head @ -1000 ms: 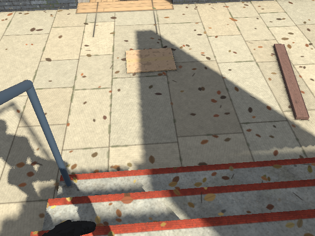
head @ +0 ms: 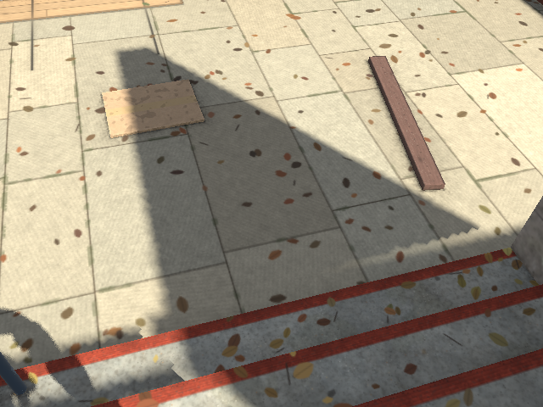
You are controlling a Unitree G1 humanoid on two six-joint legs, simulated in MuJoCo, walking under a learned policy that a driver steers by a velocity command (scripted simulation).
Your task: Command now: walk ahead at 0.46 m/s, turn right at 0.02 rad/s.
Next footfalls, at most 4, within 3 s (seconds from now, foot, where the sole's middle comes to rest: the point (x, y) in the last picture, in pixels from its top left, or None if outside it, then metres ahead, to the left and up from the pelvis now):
0.16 right None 0.16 -0.05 -0.88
0.54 left None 0.40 0.14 -1.04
1.12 right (254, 391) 0.73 0.01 -1.20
1.62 left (209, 349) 0.96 0.17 -1.35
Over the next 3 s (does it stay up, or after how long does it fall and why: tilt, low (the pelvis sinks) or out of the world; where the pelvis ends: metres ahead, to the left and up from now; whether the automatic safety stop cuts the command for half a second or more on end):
stays up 1.04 0.12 -0.68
